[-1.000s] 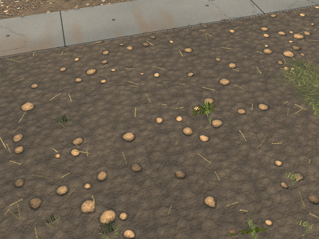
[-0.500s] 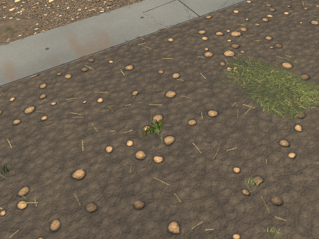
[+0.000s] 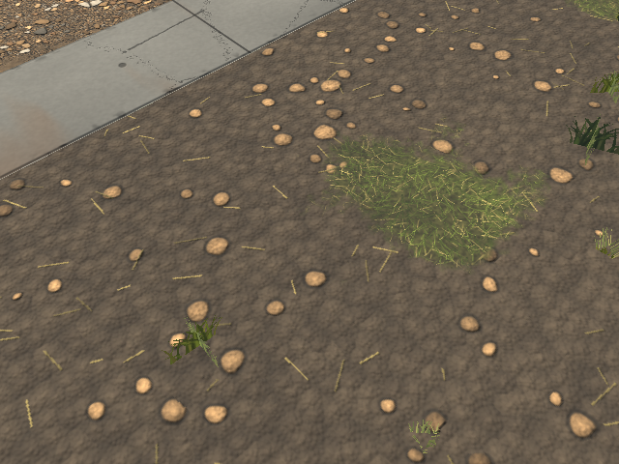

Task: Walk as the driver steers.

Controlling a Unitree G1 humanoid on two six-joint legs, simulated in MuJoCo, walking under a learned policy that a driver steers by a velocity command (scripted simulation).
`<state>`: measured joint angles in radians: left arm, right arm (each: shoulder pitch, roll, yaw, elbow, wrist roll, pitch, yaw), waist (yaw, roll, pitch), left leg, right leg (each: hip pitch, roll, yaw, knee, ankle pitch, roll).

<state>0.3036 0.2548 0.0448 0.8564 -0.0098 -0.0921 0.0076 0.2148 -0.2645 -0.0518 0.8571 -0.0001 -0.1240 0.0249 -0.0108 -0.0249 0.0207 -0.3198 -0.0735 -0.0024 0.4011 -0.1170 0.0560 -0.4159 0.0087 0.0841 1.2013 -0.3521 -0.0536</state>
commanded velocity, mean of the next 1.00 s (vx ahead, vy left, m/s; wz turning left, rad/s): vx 0.50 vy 0.00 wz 0.45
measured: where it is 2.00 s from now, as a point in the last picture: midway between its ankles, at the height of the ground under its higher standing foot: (198, 266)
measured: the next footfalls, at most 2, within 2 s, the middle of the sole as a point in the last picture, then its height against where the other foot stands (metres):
right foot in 0.30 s outside the picture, level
left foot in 0.82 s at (225, 449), level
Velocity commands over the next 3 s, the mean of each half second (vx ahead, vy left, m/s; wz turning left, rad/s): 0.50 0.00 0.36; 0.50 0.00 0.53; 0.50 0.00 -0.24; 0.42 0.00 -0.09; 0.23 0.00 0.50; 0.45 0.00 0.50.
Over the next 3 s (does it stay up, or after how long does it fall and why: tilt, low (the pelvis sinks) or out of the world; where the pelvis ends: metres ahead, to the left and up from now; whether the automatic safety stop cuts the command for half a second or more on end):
stays up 1.24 0.57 -0.01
